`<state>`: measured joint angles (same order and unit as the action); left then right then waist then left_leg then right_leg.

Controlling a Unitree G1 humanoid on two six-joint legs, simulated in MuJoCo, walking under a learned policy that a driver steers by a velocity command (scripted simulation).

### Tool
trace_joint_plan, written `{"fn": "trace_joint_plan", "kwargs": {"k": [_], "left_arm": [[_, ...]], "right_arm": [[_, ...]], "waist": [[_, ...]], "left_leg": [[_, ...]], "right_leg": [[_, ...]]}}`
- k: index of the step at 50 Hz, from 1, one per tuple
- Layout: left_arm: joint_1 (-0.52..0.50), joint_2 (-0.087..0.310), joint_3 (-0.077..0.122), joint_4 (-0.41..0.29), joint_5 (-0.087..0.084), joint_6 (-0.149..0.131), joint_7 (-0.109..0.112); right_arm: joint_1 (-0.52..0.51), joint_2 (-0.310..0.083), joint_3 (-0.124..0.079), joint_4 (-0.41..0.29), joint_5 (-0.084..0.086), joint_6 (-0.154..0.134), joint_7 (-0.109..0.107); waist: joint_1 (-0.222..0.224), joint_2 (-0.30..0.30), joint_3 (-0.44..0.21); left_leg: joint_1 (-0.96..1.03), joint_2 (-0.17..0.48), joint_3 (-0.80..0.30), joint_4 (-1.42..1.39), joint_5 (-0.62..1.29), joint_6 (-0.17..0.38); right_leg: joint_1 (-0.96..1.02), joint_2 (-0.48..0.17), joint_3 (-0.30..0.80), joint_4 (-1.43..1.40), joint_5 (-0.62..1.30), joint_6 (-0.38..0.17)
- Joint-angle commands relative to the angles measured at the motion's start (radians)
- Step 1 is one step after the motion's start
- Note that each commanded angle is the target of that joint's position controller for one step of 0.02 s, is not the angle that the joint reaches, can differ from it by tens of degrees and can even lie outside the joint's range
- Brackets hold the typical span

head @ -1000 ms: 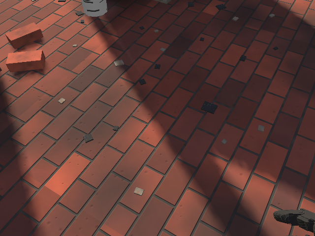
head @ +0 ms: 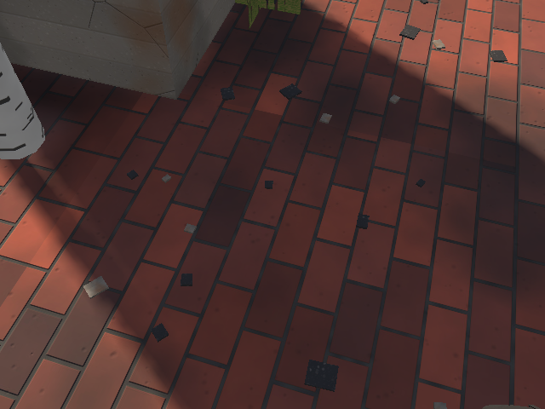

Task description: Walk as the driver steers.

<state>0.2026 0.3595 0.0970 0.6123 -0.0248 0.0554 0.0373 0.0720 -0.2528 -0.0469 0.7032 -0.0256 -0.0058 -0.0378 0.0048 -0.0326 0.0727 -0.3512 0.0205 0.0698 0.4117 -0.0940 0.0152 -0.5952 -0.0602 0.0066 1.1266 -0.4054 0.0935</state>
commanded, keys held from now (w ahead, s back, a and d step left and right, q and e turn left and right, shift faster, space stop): e+shift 0.50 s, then shift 0.26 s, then s+shift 0.14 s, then s+q+shift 0.10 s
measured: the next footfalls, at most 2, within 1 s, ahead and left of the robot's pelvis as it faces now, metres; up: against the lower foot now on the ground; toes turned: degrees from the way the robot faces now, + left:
right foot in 0.16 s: +0.07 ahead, -0.15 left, +0.00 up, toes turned -14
left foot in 0.58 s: +0.18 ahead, +0.03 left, +0.00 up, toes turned -40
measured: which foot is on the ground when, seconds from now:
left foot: down 0.00-0.18, up 0.20-0.56, down 0.58-1.00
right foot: up 0.00-0.14, down 0.16-0.58, up 0.60-0.96, down 0.98-1.00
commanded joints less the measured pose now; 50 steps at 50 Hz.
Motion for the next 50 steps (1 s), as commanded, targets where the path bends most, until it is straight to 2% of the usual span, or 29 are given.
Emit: {"fn": "trace_joint_plan", "kwargs": {"k": [1, 6, 7, 8, 9, 10, 11, 12, 13, 14, 15, 17, 20, 25, 28, 29, 30, 31, 32, 33, 34, 35, 38, 41, 44, 46, 48, 49, 50], "left_arm": [[0.059, 0.021, 0.0, -0.066, 0.003, -0.004, -0.017], [0.03, 0.06, 0.017, -0.078, 0.001, 0.02, -0.051], [0.049, 0.058, 0.023, -0.07, 0.003, 0.023, -0.053], [0.079, 0.077, 0.037, -0.056, 0.009, 0.024, -0.046], [0.129, 0.157, 0.063, -0.05, 0.014, 0.019, -0.032], [0.108, 0.297, 0.083, -0.092, 0.032, 0.004, -0.022], [0.108, 0.251, 0.076, -0.106, 0.058, -0.025, -0.032], [0.074, 0.228, 0.065, -0.099, 0.057, -0.045, -0.032], [0.011, 0.193, 0.059, -0.104, 0.033, -0.05, -0.024], [-0.035, 0.158, 0.047, -0.115, 0.013, -0.043, -0.015], [-0.061, 0.142, 0.038, -0.127, 0.012, -0.037, -0.005], [-0.056, 0.13, 0.035, -0.131, 0.017, -0.027, 0.007], [-0.041, 0.142, 0.045, -0.132, 0.007, -0.02, 0.015], [-0.055, 0.15, 0.053, -0.143, 0.004, -0.009, 0.004], [-0.092, 0.122, 0.039, -0.146, -0.003, -0.006, -0.001], [-0.059, 0.09, 0.028, -0.139, 0.001, -0.005, -0.001], [0.025, 0.025, 0.008, -0.123, 0.02, -0.005, -0.005], [-0.002, 0.086, 0.025, -0.154, 0.014, -0.017, -0.004], [0.017, 0.166, 0.047, -0.123, 0.024, -0.025, -0.004], [0.002, 0.178, 0.054, -0.097, 0.018, -0.023, -0.005], [0.0, 0.142, 0.046, -0.077, 0.018, -0.014, -0.001], [-0.005, 0.111, 0.034, -0.078, 0.019, -0.011, -0.002], [-0.045, 0.039, 0.003, -0.087, 0.008, -0.019, -0.008], [-0.056, 0.015, -0.011, -0.079, 0.014, -0.027, -0.008], [-0.016, 0.026, -0.007, -0.041, 0.004, -0.028, -0.015], [0.014, 0.01, -0.008, -0.01, 0.006, -0.028, -0.022], [0.054, -0.004, -0.005, 0.026, 0.014, -0.032, -0.02], [0.048, 0.045, 0.008, 0.029, 0.018, -0.028, -0.012], [0.053, 0.148, 0.037, 0.023, 0.039, -0.009, 0.004]], "right_arm": [[-0.064, -0.164, -0.054, -0.063, 0.009, -0.01, -0.008], [-0.051, -0.209, -0.081, -0.039, 0.04, -0.013, 0.016], [-0.049, -0.202, -0.082, -0.033, 0.049, -0.013, 0.019], [-0.013, -0.171, -0.078, -0.017, 0.054, -0.011, 0.024], [0.038, -0.13, -0.071, 0.0, 0.039, -0.002, 0.029], [0.0, -0.11, -0.061, -0.077, -0.001, 0.002, 0.024], [-0.109, -0.151, -0.071, -0.097, -0.004, -0.003, 0.014], [-0.116, -0.158, -0.075, -0.1, 0.02, -0.005, 0.008], [-0.075, -0.161, -0.079, -0.075, 0.023, -0.005, -0.001], [-0.05, -0.175, -0.083, -0.061, 0.013, -0.005, -0.008], [-0.038, -0.172, -0.084, -0.053, 0.007, -0.006, -0.005], [-0.027, -0.141, -0.075, -0.044, 0.016, -0.012, 0.006], [-0.061, -0.105, -0.057, -0.047, 0.026, -0.016, 0.018], [-0.048, -0.133, -0.062, -0.043, 0.035, -0.024, 0.036], [0.034, -0.15, -0.071, -0.016, 0.033, -0.033, 0.046], [0.042, -0.172, -0.078, -0.015, 0.025, -0.031, 0.044], [0.007, -0.22, -0.082, -0.039, 0.011, -0.022, 0.038], [0.021, -0.25, -0.088, -0.033, -0.021, -0.019, 0.039], [-0.014, -0.2, -0.077, -0.056, -0.008, -0.023, 0.036], [-0.039, -0.156, -0.064, -0.064, 0.007, -0.02, 0.028], [-0.045, -0.142, -0.057, -0.068, 0.018, -0.014, 0.023], [-0.038, -0.142, -0.052, -0.063, 0.029, -0.01, 0.018], [0.018, -0.139, -0.045, -0.041, 0.021, 0.005, 0.008], [0.037, -0.184, -0.06, -0.027, 0.023, 0.019, 0.006], [0.077, -0.196, -0.066, -0.002, 0.041, 0.037, -0.004], [0.081, -0.198, -0.064, 0.012, 0.054, 0.049, -0.01], [0.074, -0.213, -0.066, 0.016, 0.072, 0.053, -0.004], [0.101, -0.192, -0.062, 0.017, 0.067, 0.046, 0.0], [0.118, -0.136, -0.048, 0.003, 0.033, 0.027, 0.01]], "waist": [[0.023, 0.156, -0.22], [0.026, 0.177, -0.195], [0.043, 0.159, -0.196], [0.048, 0.108, -0.187], [0.046, -0.097, -0.137], [0.01, -0.375, -0.126], [0.09, -0.229, -0.194], [0.054, -0.175, -0.17], [0.012, -0.115, -0.155], [-0.007, -0.104, -0.159], [-0.022, -0.109, -0.176], [-0.026, -0.093, -0.209], [-0.006, -0.095, -0.211], [0.005, -0.156, -0.201], [-0.024, -0.161, -0.218], [-0.012, -0.104, -0.224], [0.047, 0.137, -0.238], [0.046, 0.347, -0.161], [0.045, 0.243, -0.141], [0.039, 0.171, -0.124], [0.035, 0.127, -0.118], [0.02, 0.122, -0.106], [-0.008, 0.167, -0.126], [-0.024, 0.227, -0.156], [-0.04, 0.249, -0.197], [-0.037, 0.245, -0.187], [-0.016, 0.221, -0.158], [-0.041, 0.134, -0.163], [-0.061, -0.127, -0.187]], "left_leg": [[0.163, 0.281, -0.137, -0.124, 0.248, 0.224], [0.159, 0.306, -0.025, -0.066, 0.128, 0.151], [0.148, 0.295, 0.006, -0.012, 0.076, 0.114], [0.095, 0.254, 0.045, 0.083, -0.034, 0.059], [-0.079, 0.158, 0.129, 0.319, -0.247, -0.029], [-0.406, -0.003, 0.083, 0.597, -0.567, -0.111], [-0.431, -0.022, -0.112, 0.75, -0.55, -0.087], [-0.432, -0.015, -0.152, 0.765, -0.453, -0.057], [-0.426, 0.0, -0.166, 0.737, -0.36, -0.046], [-0.403, 0.004, -0.17, 0.706, -0.308, -0.05], [-0.338, -0.011, -0.164, 0.703, -0.27, -0.06], [-0.281, -0.05, -0.161, 0.636, -0.223, -0.075], [-0.238, -0.087, -0.182, 0.441, -0.201, -0.089], [-0.11, -0.112, -0.213, 0.245, -0.219, -0.08], [0.067, -0.075, -0.178, 0.022, -0.081, -0.048], [0.166, 0.005, -0.223, -0.037, 0.004, -0.017], [0.256, 0.207, -0.428, -0.075, 0.15, 0.067], [0.198, 0.346, -0.671, -0.128, 0.227, 0.245], [0.176, 0.359, -0.641, -0.116, 0.174, 0.282], [0.153, 0.291, -0.521, -0.097, 0.129, 0.242], [0.158, 0.232, -0.449, -0.086, 0.083, 0.204], [0.169, 0.221, -0.424, -0.082, 0.108, 0.206], [0.231, 0.168, -0.323, -0.075, 0.168, 0.2], [0.281, 0.195, -0.285, -0.011, 0.538, 0.22], [0.333, 0.235, -0.305, 0.029, 0.726, 0.229], [0.314, 0.226, -0.323, 0.049, 0.717, 0.21], [0.226, 0.189, -0.336, 0.045, 0.596, 0.152], [0.115, 0.145, -0.305, 0.078, 0.389, 0.089], [-0.073, 0.028, -0.213, 0.215, -0.013, 0.015]], "right_leg": [[0.09, -0.051, 0.01, -0.131, 0.086, -0.02], [0.255, -0.019, -0.066, -0.407, 0.136, -0.087], [0.315, 0.004, -0.086, -0.503, 0.184, -0.11], [0.394, 0.034, -0.071, -0.576, 0.232, -0.143], [0.504, -0.069, 0.128, -0.711, 0.484, -0.215], [0.585, -0.301, 0.562, -0.765, 0.631, -0.407], [0.542, -0.3, 0.577, -0.806, 0.536, -0.452], [0.511, -0.249, 0.502, -0.816, 0.451, -0.401], [0.491, -0.198, 0.437, -0.798, 0.407, -0.342], [0.469, -0.178, 0.399, -0.778, 0.428, -0.312], [0.423, -0.147, 0.367, -0.762, 0.48, -0.301], [0.416, -0.11, 0.353, -0.741, 0.519, -0.293], [0.434, -0.084, 0.404, -0.715, 0.48, -0.286], [0.402, -0.063, 0.538, -0.7, 0.436, -0.284], [0.374, -0.024, 0.529, -0.629, 0.429, -0.243], [0.316, 0.022, 0.491, -0.568, 0.285, -0.207], [0.213, 0.151, 0.338, -0.35, -0.084, -0.155], [0.036, 0.231, 0.217, -0.138, -0.278, -0.096], [0.013, 0.162, 0.224, 0.026, -0.219, -0.063], [0.024, 0.151, 0.213, 0.077, -0.146, -0.047], [0.025, 0.149, 0.2, 0.104, -0.106, -0.031], [0.008, 0.152, 0.195, 0.132, -0.074, -0.018], [0.033, 0.138, 0.127, -0.01, -0.051, -0.004], [0.136, 0.108, 0.072, -0.212, -0.111, 0.007], [0.205, 0.086, 0.041, -0.353, -0.049, 0.01], [0.26, 0.084, 0.031, -0.499, 0.033, -0.007], [0.381, 0.106, 0.011, -0.744, 0.26, -0.047], [0.492, 0.032, 0.073, -0.753, 0.471, -0.081], [0.61, -0.167, 0.216, -0.662, 0.971, -0.17]]}}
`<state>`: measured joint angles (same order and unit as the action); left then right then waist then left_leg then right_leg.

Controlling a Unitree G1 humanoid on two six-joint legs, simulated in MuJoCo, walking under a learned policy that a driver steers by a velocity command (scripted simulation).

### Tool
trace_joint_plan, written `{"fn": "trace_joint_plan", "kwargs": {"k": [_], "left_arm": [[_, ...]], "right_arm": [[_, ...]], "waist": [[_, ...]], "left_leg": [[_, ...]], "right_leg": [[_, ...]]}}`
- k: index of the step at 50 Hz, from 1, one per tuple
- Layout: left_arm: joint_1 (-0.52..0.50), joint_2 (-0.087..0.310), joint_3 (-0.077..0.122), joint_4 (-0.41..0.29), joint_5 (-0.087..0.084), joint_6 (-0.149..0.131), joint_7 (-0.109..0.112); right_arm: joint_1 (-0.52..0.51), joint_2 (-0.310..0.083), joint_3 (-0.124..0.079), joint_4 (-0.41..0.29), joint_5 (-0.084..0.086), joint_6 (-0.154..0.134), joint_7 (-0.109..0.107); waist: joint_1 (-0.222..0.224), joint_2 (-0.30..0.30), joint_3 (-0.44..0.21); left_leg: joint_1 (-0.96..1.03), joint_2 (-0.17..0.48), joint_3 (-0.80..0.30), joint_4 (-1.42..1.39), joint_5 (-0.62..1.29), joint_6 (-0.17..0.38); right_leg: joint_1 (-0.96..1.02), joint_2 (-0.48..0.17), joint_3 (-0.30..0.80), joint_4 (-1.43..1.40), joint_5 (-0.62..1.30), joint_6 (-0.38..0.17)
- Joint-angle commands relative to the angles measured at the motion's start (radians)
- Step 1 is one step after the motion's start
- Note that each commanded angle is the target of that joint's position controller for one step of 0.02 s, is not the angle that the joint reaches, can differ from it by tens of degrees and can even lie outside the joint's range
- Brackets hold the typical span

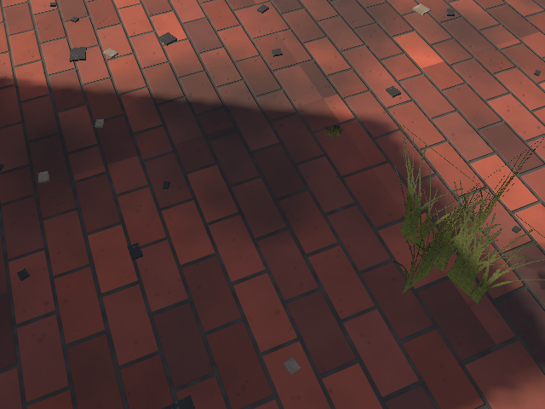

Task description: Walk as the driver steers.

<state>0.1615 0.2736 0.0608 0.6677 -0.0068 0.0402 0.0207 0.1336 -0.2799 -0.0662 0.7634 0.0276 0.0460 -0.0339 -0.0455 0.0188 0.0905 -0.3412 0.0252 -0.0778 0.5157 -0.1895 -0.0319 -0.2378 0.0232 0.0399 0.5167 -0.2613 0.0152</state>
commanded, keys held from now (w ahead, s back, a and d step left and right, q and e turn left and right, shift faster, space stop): s+q+shift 0.16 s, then q+shift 0.38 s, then shift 0.22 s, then w+e+shift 0.24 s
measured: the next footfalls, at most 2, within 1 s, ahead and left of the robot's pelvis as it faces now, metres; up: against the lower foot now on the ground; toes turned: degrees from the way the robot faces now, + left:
left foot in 0.44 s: -0.19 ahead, +0.09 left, +0.00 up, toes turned +25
right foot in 1.00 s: -0.06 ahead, -0.09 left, +0.00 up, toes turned +27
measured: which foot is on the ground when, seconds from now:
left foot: down 0.00-0.00, up 0.02-0.42, down 0.44-0.98, up 1.00-1.00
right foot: down 0.00-0.44, up 0.46-0.98, down 1.00-1.00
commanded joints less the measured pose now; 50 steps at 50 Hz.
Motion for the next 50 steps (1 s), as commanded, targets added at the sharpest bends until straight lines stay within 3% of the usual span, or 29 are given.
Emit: {"fn": "trace_joint_plan", "kwargs": {"k": [1, 2, 3, 4, 6, 10, 14, 17, 20, 21, 22, 23, 24, 25, 26, 27, 28, 29, 31, 34, 38, 39, 40, 42, 45, 47, 48, 49, 50], "left_arm": [[0.073, 0.222, 0.07, -0.042, 0.055, 0.017, 0.021], [0.049, 0.163, 0.047, -0.062, 0.085, 0.015, 0.018], [-0.045, 0.132, 0.031, -0.067, 0.083, 0.007, 0.018], [-0.125, 0.113, 0.023, -0.079, 0.063, -0.002, 0.019], [-0.181, 0.083, 0.006, -0.085, 0.037, -0.011, 0.022], [-0.125, 0.057, -0.013, -0.069, 0.034, -0.001, 0.055], [-0.088, 0.104, 0.009, -0.03, 0.038, 0.014, 0.079], [-0.117, 0.156, 0.038, -0.017, 0.025, 0.011, 0.071], [-0.138, 0.185, 0.059, 0.001, 0.003, -0.007, 0.054], [-0.165, 0.175, 0.061, 0.006, -0.006, -0.01, 0.049], [-0.149, 0.137, 0.057, 0.027, -0.01, -0.01, 0.038], [-0.117, 0.082, 0.048, 0.036, 0.006, -0.005, 0.022], [-0.249, 0.064, 0.046, -0.049, 0.011, -0.014, 0.023], [-0.327, 0.088, 0.056, -0.07, 0.009, -0.015, 0.031], [-0.305, 0.104, 0.063, -0.064, 0.002, -0.017, 0.033], [-0.25, 0.122, 0.073, -0.032, 0.01, -0.02, 0.041], [-0.193, 0.141, 0.081, -0.005, 0.027, -0.022, 0.042], [-0.164, 0.139, 0.083, 0.006, 0.029, -0.025, 0.035], [-0.127, 0.122, 0.075, 0.019, 0.013, -0.03, 0.026], [-0.14, 0.101, 0.057, 0.015, 0.003, -0.034, 0.02], [-0.135, 0.112, 0.044, 0.016, -0.002, -0.044, -0.001], [-0.092, 0.115, 0.038, 0.03, -0.005, -0.049, -0.013], [-0.079, 0.126, 0.036, 0.038, -0.016, -0.056, -0.027], [-0.1, 0.148, 0.034, 0.029, -0.039, -0.072, -0.041], [-0.067, 0.128, 0.018, 0.035, -0.045, -0.108, -0.057], [0.024, 0.109, 0.011, 0.071, -0.049, -0.12, -0.061], [0.118, 0.103, 0.012, 0.111, -0.047, -0.125, -0.06], [0.241, 0.117, 0.021, 0.166, -0.04, -0.13, -0.058], [0.389, 0.203, 0.04, 0.193, 0.067, -0.104, -0.061]], "right_arm": [[0.04, -0.109, -0.029, -0.054, -0.015, -0.036, 0.003], [0.033, -0.168, -0.055, -0.026, -0.002, -0.028, -0.002], [0.072, -0.173, -0.07, 0.0, 0.016, -0.006, -0.012], [0.129, -0.161, -0.073, 0.03, 0.017, 0.023, -0.028], [0.171, -0.169, -0.079, 0.037, 0.006, 0.058, -0.047], [0.118, -0.162, -0.066, -0.031, 0.019, 0.063, -0.041], [0.111, -0.118, -0.044, -0.089, 0.016, 0.049, -0.015], [0.143, -0.094, -0.028, -0.11, 0.005, 0.046, 0.012], [0.231, -0.116, -0.04, -0.097, -0.002, 0.062, 0.032], [0.293, -0.119, -0.046, -0.074, -0.004, 0.066, 0.034], [0.362, -0.137, -0.056, -0.047, -0.011, 0.065, 0.028], [0.381, -0.223, -0.08, -0.064, -0.015, 0.06, 0.005], [0.325, -0.31, -0.083, -0.12, -0.06, 0.028, 0.001], [0.232, -0.314, -0.091, -0.133, -0.083, -0.006, -0.002], [0.136, -0.303, -0.086, -0.15, -0.064, -0.028, -0.011], [0.067, -0.274, -0.079, -0.164, -0.037, -0.032, -0.018], [0.031, -0.221, -0.059, -0.173, -0.021, -0.034, -0.019], [0.038, -0.178, -0.042, -0.179, -0.018, -0.034, -0.02], [0.075, -0.138, -0.025, -0.179, -0.021, -0.034, -0.02], [0.121, -0.148, -0.021, -0.171, -0.023, -0.032, -0.021], [0.103, -0.177, -0.023, -0.179, -0.033, -0.021, -0.01], [0.122, -0.168, -0.02, -0.168, -0.028, -0.021, -0.004], [0.147, -0.182, -0.021, -0.153, -0.02, -0.025, 0.005], [0.136, -0.209, -0.023, -0.142, -0.02, -0.04, 0.015], [0.104, -0.203, -0.023, -0.137, -0.016, -0.073, 0.018], [0.046, -0.196, -0.023, -0.149, -0.011, -0.085, 0.024], [0.007, -0.182, -0.021, -0.161, -0.009, -0.088, 0.026], [-0.023, -0.147, -0.012, -0.179, -0.018, -0.094, 0.025], [-0.012, -0.112, 0.001, -0.179, -0.11, -0.092, 0.034]], "waist": [[0.055, -0.326, -0.252], [0.072, -0.218, -0.247], [0.014, -0.173, -0.206], [-0.024, -0.177, -0.167], [-0.042, -0.165, -0.133], [0.031, -0.163, -0.164], [0.067, -0.202, -0.178], [0.057, -0.21, -0.172], [0.014, -0.17, -0.173], [-0.023, -0.135, -0.162], [-0.048, -0.039, -0.131], [-0.039, 0.227, -0.066], [-0.043, 0.335, -0.021], [-0.039, 0.219, -0.013], [0.012, 0.193, 0.004], [0.049, 0.141, 0.001], [0.065, 0.133, -0.024], [0.069, 0.134, -0.068], [0.059, 0.115, -0.129], [0.027, 0.131, -0.127], [-0.003, 0.169, -0.105], [-0.009, 0.164, -0.146], [-0.028, 0.192, -0.135], [-0.04, 0.205, -0.051], [-0.015, 0.158, -0.012], [0.043, 0.122, -0.028], [0.091, 0.082, -0.046], [0.136, 0.002, -0.068], [0.205, -0.227, -0.117]], "left_leg": [[-0.14, -0.098, 0.012, 0.336, -0.438, 0.007], [-0.125, -0.109, -0.061, 0.639, -0.537, -0.018], [-0.155, -0.121, -0.082, 0.799, -0.501, -0.026], [-0.173, -0.128, -0.085, 0.887, -0.451, -0.048], [-0.184, -0.143, -0.072, 1.011, -0.355, -0.096], [-0.253, -0.097, -0.018, 0.898, -0.223, -0.138], [-0.192, 0.004, 0.056, 0.609, -0.266, -0.122], [-0.033, 0.042, 0.127, 0.373, -0.348, -0.055], [0.092, 0.049, 0.178, 0.179, -0.266, 0.03], [0.166, 0.034, 0.192, 0.051, -0.185, 0.074], [0.252, 0.015, 0.135, -0.052, -0.114, 0.122], [0.313, 0.195, -0.177, -0.144, 0.176, 0.214], [0.138, 0.371, -0.569, -0.239, 0.25, 0.395], [0.08, 0.354, -0.506, -0.3, 0.005, 0.389], [0.061, 0.281, -0.413, -0.312, -0.117, 0.298], [0.061, 0.236, -0.346, -0.287, -0.141, 0.236], [0.086, 0.213, -0.297, -0.257, -0.07, 0.214], [0.103, 0.191, -0.265, -0.233, -0.002, 0.211], [0.182, 0.173, -0.229, -0.201, 0.094, 0.213], [0.258, 0.162, -0.224, -0.181, 0.136, 0.218], [0.226, 0.168, -0.262, -0.162, 0.105, 0.241], [0.233, 0.169, -0.263, -0.198, -0.111, 0.249], [0.217, 0.18, -0.296, -0.243, -0.329, 0.256], [0.174, 0.221, -0.356, -0.3, -0.521, 0.263], [0.193, 0.249, -0.32, -0.313, -0.47, 0.248], [0.136, 0.225, -0.225, -0.283, -0.425, 0.223], [0.067, 0.191, -0.156, -0.217, -0.426, 0.203], [-0.016, 0.129, -0.071, -0.064, -0.365, 0.177], [-0.218, 0.006, 0.115, 0.331, -0.28, 0.13]], "right_leg": [[0.15, -0.419, 0.266, -0.089, 0.951, -0.275], [0.067, -0.441, 0.26, -0.12, 0.947, -0.34], [0.03, -0.383, 0.176, -0.117, 0.89, -0.298], [0.004, -0.328, 0.102, -0.112, 0.835, -0.25], [-0.012, -0.292, 0.03, -0.101, 0.764, -0.227], [0.176, -0.316, 0.001, -0.119, 0.504, -0.257], [0.24, -0.351, 0.008, -0.179, 0.223, -0.246], [0.143, -0.354, -0.055, -0.216, 0.123, -0.221], [0.066, -0.377, -0.095, -0.218, 0.017, -0.182], [0.004, -0.356, -0.14, -0.163, -0.02, -0.138], [-0.109, -0.301, -0.204, -0.018, -0.06, -0.067], [-0.357, -0.182, -0.3, 0.267, -0.262, 0.038], [-0.522, -0.035, -0.125, 0.492, -0.443, 0.082], [-0.531, -0.032, -0.003, 0.631, -0.394, 0.056], [-0.513, -0.039, 0.039, 0.644, -0.243, 0.026], [-0.49, -0.046, 0.043, 0.639, -0.146, 0.023], [-0.482, -0.033, 0.031, 0.66, -0.082, 0.032], [-0.446, -0.021, 0.024, 0.691, -0.043, 0.042], [-0.422, -0.016, 0.018, 0.676, -0.002, 0.054], [-0.411, -0.023, 0.011, 0.506, 0.0, 0.069], [-0.289, -0.035, -0.001, 0.295, -0.061, 0.07], [-0.249, -0.039, -0.029, 0.255, -0.071, 0.062], [-0.228, -0.035, -0.063, 0.237, -0.097, 0.051], [-0.253, -0.051, -0.073, 0.212, -0.136, 0.007], [-0.247, -0.073, -0.078, 0.138, -0.143, -0.071], [-0.109, -0.063, -0.119, 0.04, -0.077, -0.117], [0.018, -0.033, -0.155, -0.015, -0.035, -0.128], [0.157, -0.01, -0.136, -0.03, -0.058, -0.134], [0.366, -0.159, 0.217, -0.211, -0.411, -0.189]]}}
Over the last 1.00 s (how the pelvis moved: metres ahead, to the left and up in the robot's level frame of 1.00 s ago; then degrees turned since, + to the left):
0.02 -0.04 0.00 -37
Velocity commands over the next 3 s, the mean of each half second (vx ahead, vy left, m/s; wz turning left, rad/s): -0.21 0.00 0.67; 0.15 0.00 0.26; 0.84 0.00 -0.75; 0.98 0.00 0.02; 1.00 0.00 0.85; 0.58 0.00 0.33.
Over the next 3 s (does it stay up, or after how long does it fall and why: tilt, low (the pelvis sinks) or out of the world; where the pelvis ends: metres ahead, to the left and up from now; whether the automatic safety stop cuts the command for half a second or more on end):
stays up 1.41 0.35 0.01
